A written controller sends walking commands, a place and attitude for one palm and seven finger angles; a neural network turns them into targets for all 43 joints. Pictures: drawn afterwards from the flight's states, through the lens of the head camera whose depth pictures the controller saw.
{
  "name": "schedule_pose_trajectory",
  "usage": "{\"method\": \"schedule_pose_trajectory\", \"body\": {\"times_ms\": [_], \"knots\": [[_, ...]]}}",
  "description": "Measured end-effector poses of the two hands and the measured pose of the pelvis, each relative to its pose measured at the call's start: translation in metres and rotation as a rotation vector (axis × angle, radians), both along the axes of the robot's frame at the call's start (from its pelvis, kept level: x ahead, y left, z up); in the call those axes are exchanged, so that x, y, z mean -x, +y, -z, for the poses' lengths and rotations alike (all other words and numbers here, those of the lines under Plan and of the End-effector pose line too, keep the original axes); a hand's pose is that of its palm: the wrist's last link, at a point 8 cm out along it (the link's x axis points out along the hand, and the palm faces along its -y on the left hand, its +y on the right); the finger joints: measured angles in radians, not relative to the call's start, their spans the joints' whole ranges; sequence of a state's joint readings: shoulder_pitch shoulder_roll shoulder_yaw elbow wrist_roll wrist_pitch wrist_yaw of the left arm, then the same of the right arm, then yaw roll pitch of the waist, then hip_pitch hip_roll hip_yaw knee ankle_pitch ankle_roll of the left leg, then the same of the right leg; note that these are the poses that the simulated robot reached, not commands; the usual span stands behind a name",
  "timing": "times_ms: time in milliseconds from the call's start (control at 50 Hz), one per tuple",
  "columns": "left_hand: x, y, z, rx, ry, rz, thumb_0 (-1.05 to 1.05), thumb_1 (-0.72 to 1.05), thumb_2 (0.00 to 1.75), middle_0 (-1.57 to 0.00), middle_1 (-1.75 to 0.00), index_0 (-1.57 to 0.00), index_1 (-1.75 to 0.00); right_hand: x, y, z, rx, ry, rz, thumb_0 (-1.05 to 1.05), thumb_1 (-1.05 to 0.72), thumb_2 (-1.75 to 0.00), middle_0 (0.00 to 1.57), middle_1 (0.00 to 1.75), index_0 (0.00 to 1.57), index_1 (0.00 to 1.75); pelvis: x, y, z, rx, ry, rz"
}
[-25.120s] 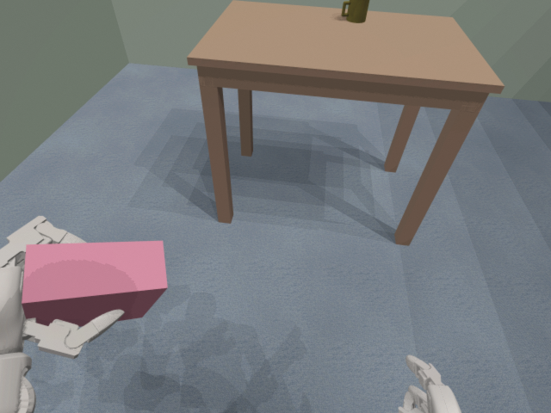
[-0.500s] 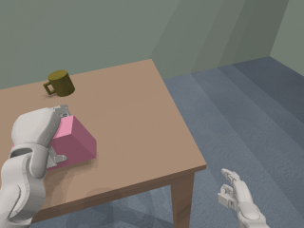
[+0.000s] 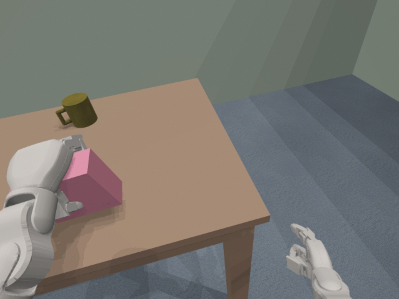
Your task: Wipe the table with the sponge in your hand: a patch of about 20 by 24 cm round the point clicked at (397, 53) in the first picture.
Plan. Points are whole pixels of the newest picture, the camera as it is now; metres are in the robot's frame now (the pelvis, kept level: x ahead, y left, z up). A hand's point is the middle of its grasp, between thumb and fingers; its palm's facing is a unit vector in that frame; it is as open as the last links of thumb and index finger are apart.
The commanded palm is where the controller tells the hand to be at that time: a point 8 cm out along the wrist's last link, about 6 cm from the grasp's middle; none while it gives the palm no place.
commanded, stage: move the sponge above the wiping area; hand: left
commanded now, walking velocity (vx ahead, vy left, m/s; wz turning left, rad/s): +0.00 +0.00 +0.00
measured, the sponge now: (79, 193) +0.24 +0.28 +0.13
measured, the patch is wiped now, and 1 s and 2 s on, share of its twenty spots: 0.00 0.00 0.00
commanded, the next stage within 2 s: lower the sponge onto the table in 1.36 s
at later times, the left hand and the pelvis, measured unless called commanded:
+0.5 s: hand (62, 179) +0.23 +0.29 +0.18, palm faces +0.20 -0.09 -0.98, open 9.7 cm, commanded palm +0.19 +0.27 +0.24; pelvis +0.00 +0.00 +0.00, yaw +0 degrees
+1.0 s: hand (71, 182) +0.23 +0.27 +0.17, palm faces +0.18 -0.12 -0.98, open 9.7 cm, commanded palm +0.19 +0.26 +0.25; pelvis +0.00 +0.01 +0.00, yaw +0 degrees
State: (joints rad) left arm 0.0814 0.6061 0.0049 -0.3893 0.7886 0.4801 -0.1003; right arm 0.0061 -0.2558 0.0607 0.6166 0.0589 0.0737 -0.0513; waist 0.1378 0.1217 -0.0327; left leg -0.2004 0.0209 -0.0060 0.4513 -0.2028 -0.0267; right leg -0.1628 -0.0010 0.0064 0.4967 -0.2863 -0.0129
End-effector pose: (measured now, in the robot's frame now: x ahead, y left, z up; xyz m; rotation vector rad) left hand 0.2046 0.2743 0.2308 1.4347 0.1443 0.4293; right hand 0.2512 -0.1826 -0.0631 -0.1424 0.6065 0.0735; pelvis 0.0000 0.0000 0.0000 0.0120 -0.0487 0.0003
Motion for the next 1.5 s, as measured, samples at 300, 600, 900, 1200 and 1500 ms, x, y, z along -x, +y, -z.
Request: {"method": "schedule_pose_trajectory", "body": {"times_ms": [300,600,900,1200,1500], "knots": [[0.000,-0.024,-0.001,-0.018,-0.019,0.124,0.00,-0.47,1.03,-0.77,-1.35,-0.78,-1.36,-0.005,0.009,-0.004,-0.001,-0.017,-0.017,0.01,-0.90,-0.90,0.20,0.30,0.20,0.29,0.001,0.003,-0.001,0.000,-0.012,-0.002],[0.001,0.003,0.019,0.031,0.077,-0.002,0.00,-0.46,1.03,-0.77,-1.36,-0.77,-1.36,0.000,-0.002,0.000,0.043,-0.002,-0.002,0.01,-0.90,-0.90,0.20,0.30,0.20,0.29,0.001,0.003,0.000,0.004,-0.003,-0.014],[-0.009,0.001,-0.009,0.006,-0.028,0.019,0.00,-0.46,1.03,-0.77,-1.36,-0.77,-1.36,-0.003,0.010,-0.002,-0.016,-0.007,-0.007,0.01,-0.90,-0.90,0.20,0.30,0.20,0.29,-0.001,0.005,-0.001,0.002,0.006,-0.001],[-0.004,-0.010,0.004,-0.006,0.003,0.056,0.00,-0.47,1.03,-0.78,-1.35,-0.78,-1.36,-0.008,0.009,-0.002,0.020,-0.002,-0.026,0.01,-0.90,-0.90,0.20,0.30,0.20,0.29,-0.001,0.003,-0.001,0.003,-0.009,-0.011],[-0.002,-0.008,0.010,0.020,0.043,0.028,0.00,-0.46,1.03,-0.77,-1.36,-0.77,-1.36,-0.005,0.000,-0.002,0.017,-0.007,-0.009,0.01,-0.90,-0.90,0.20,0.30,0.20,0.29,-0.001,0.001,0.000,0.002,0.002,-0.008]]}}
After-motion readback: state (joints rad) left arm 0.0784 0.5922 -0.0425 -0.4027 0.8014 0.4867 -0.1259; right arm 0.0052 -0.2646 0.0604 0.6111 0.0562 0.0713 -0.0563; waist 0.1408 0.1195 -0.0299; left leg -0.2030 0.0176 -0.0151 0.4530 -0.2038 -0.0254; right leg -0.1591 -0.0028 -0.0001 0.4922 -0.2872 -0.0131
